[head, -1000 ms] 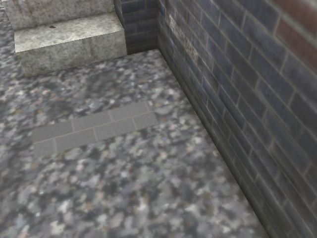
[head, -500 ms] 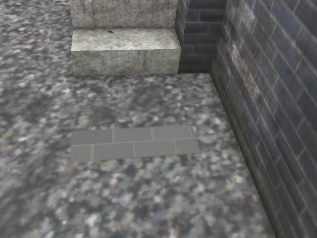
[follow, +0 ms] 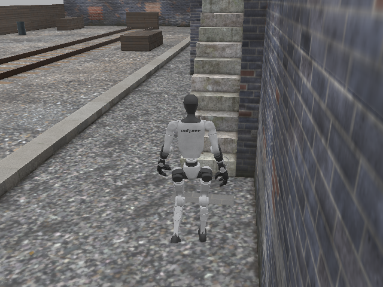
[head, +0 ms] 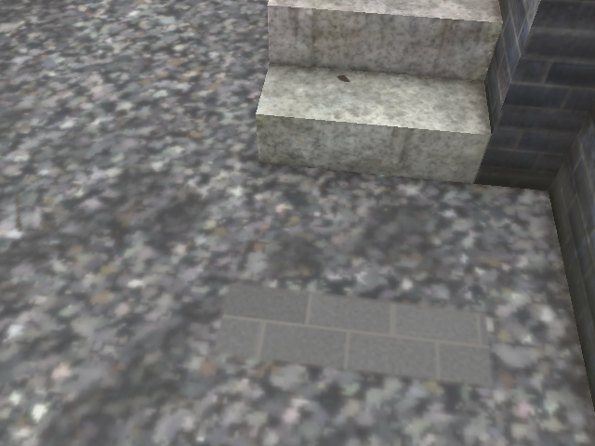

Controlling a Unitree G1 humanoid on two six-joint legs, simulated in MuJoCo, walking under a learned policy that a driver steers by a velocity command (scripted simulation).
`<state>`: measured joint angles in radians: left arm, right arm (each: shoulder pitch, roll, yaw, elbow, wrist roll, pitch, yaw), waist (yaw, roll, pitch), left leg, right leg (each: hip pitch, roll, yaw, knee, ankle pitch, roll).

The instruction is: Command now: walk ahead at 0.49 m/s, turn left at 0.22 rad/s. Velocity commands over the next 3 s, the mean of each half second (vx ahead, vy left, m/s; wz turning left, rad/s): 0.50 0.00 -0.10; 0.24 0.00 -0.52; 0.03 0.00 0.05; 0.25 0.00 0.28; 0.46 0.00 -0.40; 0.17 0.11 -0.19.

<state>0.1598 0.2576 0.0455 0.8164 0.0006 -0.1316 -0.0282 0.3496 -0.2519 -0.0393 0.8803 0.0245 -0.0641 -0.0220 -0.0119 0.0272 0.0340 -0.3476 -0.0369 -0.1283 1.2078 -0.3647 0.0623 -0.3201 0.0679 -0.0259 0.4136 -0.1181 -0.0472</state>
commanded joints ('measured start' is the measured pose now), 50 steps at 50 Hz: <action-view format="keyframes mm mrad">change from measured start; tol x32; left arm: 1 61 56 7 -3 20 -15 -1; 50 -15 152 58 -213 -5 123 24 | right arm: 1 2 -83 -25 -64 -9 -15 6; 14 -358 -79 -8 -216 -7 -39 33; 20 108 -296 -83 -113 -42 -44 28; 50 -144 -167 -46 -141 -48 40 -26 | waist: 1 11 -81 -55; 17 -25 -101 -39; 20 -69 380 -384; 30 40 37 1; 44 37 -301 -246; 50 -14 -58 -185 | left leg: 1 -225 134 -4 -13 110 -3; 15 -123 94 84 -692 333 -40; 18 298 120 59 -742 282 18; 20 721 486 -578 -900 28 192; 28 221 290 56 -1047 490 106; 42 331 282 323 -585 932 34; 45 -278 -42 103 199 -383 -129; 50 -223 82 39 -8 -92 -122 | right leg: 1 225 -272 307 -251 79 -183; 16 243 -299 233 -174 104 -124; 21 -417 -73 181 841 -423 -7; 41 -164 -82 -48 208 -46 -31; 44 414 -304 351 117 859 -226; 45 550 -472 710 36 720 -421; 50 121 -281 388 -80 318 -233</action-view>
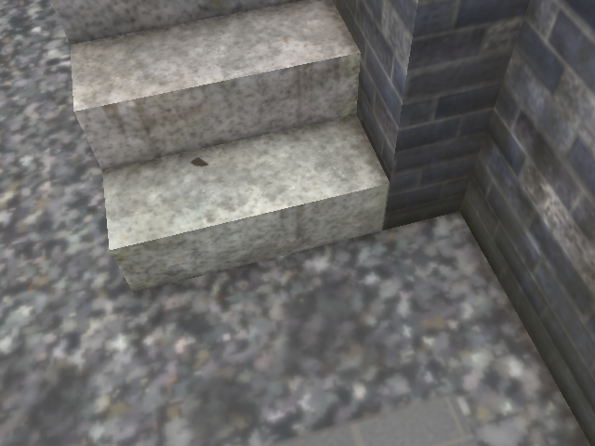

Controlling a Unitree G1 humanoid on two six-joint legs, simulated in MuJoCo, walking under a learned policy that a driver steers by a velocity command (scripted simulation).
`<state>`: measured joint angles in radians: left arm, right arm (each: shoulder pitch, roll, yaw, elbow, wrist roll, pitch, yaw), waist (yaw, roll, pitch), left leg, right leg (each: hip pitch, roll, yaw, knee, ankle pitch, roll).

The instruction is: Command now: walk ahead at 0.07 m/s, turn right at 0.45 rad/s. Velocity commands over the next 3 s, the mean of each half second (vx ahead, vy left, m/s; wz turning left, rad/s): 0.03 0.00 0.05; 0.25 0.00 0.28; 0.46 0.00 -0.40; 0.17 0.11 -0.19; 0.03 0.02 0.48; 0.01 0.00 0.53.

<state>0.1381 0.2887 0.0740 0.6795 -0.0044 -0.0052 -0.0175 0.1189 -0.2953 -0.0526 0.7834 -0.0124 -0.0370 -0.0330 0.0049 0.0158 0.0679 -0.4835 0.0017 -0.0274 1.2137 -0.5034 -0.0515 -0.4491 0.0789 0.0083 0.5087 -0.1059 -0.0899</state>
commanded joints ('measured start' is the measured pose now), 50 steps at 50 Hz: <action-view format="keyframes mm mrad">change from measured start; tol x16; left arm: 1 12 123 28 -73 10 -5 15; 24 -63 35 7 -27 6 -5 49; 47 204 156 35 122 24 -53 -12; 50 144 -37 -23 47 17 -54 -9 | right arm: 1 105 -110 -32 -42 -9 21 -18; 45 -63 -42 -14 -185 -41 44 95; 50 365 -252 -65 -93 -62 -14 33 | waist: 1 -36 -66 -224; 13 4 -147 -133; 22 -12 237 -80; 28 30 140 -183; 30 8 -276 -177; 46 46 -183 -9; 50 -154 296 -200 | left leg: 1 -56 34 -53 -38 58 -13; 15 219 33 32 -722 290 38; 17 215 152 -137 -748 557 112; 20 167 223 -342 -875 472 213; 27 319 175 -367 -763 674 201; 31 -215 -14 -119 -221 -101 51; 38 -269 52 -65 -215 253 25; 48 398 -13 93 -783 267 78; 50 733 401 -451 -1015 -157 151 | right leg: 1 219 -281 335 -177 331 -191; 14 117 -250 244 -202 -284 -97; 20 76 -16 -23 137 -166 79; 23 -15 -13 27 222 -367 60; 28 264 -49 29 -124 -41 68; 31 435 -497 549 -293 -222 -208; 34 408 -376 372 -336 -409 -117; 41 376 -310 144 -388 -159 -117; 47 195 -297 112 -256 -178 -64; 50 -232 -48 -71 379 -460 30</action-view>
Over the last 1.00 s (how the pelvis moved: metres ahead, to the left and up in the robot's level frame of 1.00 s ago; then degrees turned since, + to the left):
0.43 0.01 -0.01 -23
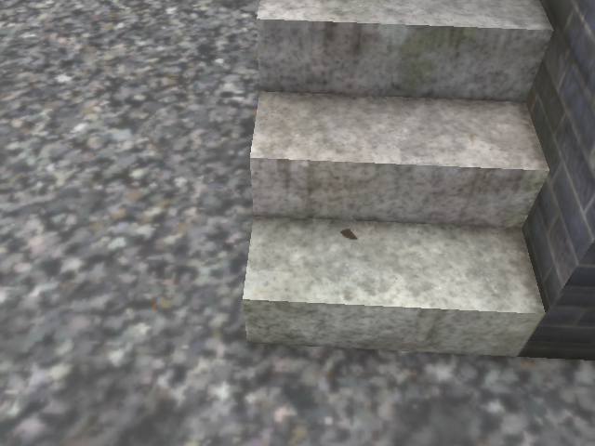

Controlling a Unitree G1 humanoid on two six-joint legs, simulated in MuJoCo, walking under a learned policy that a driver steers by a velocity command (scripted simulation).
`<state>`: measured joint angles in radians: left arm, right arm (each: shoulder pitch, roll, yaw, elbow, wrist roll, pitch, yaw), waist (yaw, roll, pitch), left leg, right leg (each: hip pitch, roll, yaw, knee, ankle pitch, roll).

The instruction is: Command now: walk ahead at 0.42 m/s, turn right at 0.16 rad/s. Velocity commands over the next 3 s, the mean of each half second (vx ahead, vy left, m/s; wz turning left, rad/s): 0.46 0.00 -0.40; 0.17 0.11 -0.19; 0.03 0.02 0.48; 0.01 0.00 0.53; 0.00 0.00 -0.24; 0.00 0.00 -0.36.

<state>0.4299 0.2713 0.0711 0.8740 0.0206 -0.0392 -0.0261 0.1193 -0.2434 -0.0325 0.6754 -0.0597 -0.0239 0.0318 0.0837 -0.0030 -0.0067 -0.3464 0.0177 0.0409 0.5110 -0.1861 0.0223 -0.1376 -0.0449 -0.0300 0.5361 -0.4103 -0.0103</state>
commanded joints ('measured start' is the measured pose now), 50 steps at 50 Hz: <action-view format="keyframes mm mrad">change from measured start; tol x32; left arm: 1 -132 86 7 -132 3 -9 9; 50 -270 65 -48 -121 42 -12 98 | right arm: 1 354 -304 -90 24 1 -24 -43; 50 174 -254 -43 127 71 -47 -75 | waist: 1 -216 221 -74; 38 -111 -193 -84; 50 -86 335 -64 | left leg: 1 454 429 -637 -360 -566 132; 18 353 249 129 -373 321 100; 23 418 232 204 69 916 80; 26 -335 -54 -8 894 -343 -10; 40 30 -68 27 210 186 -151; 47 71 -73 9 38 -52 -3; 50 405 260 -492 -106 1239 225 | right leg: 1 -570 65 88 506 -142 -82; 23 -137 134 -137 11 164 -180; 25 460 -157 380 -77 -11 -338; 27 376 -262 623 -300 29 -351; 31 80 -229 363 -182 1119 -152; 37 -1 -62 112 -163 1253 -94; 48 27 -116 39 197 1040 -111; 50 -460 166 36 754 -242 24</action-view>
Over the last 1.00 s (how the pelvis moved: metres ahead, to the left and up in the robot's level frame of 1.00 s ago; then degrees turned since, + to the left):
0.12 0.10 0.00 13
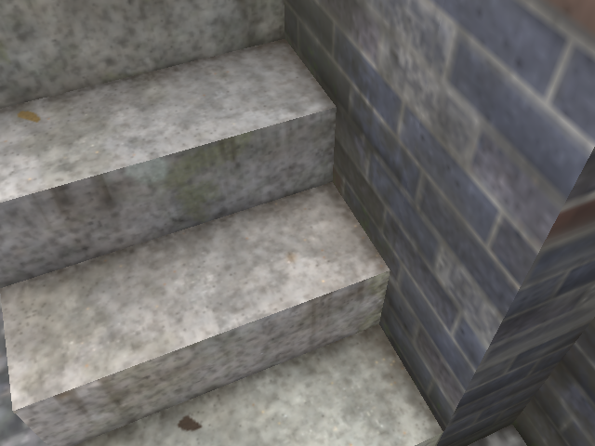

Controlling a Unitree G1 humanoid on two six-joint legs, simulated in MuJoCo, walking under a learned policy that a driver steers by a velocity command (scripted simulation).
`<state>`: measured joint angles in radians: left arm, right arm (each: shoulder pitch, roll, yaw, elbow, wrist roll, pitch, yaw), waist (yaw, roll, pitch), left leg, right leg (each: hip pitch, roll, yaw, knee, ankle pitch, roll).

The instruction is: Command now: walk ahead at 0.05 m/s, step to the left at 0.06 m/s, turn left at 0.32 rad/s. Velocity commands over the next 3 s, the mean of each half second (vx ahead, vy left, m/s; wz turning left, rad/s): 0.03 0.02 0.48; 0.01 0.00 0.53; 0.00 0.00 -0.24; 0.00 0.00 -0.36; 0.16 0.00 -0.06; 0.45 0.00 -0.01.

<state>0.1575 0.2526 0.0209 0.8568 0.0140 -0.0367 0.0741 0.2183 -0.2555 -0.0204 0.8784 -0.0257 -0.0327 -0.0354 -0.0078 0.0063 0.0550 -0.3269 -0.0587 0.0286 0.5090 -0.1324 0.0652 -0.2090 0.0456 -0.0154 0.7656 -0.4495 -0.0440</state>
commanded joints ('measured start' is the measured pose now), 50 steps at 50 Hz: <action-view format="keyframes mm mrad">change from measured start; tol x16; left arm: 1 131 98 9 -63 32 -9 -17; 13 -79 111 42 -84 -12 53 -11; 26 151 202 52 -6 -5 -11 -20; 50 63 198 66 -172 -49 -24 -41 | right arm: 1 54 -212 -43 -94 -1 -52 10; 4 -141 -157 -48 -188 25 8 0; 11 75 -220 -75 -136 -19 69 -23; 16 -127 -192 -74 -295 -8 101 -45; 50 -83 -89 -61 -359 25 61 27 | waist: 1 32 184 -314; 4 26 -43 -122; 24 -14 205 -154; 28 22 -265 -124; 31 -31 -61 -76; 50 8 -132 -107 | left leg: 1 344 456 -602 -130 1053 317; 5 53 269 -418 -177 331 191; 18 123 192 -518 -174 -76 109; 24 179 173 -600 -138 61 96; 26 3 98 -543 -41 -19 38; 28 -309 -106 -259 545 -507 -85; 34 -383 -13 -176 779 -183 -175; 46 -169 86 -18 317 -235 -118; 50 89 61 0 -95 -37 -39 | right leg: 1 -278 11 191 627 -229 77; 13 -397 9 149 198 75 180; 25 -46 -29 72 -372 209 99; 27 213 -328 349 -502 374 -44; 28 38 -484 547 -548 472 -227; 34 117 -266 123 -475 494 -125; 50 77 -333 19 -377 542 -100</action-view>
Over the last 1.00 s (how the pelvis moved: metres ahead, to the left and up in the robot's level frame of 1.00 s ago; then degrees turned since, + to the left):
0.43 -0.08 -0.01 -21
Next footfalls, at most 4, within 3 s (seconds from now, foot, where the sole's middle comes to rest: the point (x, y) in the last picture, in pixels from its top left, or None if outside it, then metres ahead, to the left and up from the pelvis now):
0.52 right None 0.10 -0.15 -0.76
1.02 left None -0.02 0.09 -0.76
1.50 right None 0.09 -0.11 -0.76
1.96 left None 0.00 0.12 -0.76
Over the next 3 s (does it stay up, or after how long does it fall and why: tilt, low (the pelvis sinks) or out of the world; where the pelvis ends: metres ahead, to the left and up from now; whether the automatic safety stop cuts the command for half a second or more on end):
stays up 0.12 0.05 0.02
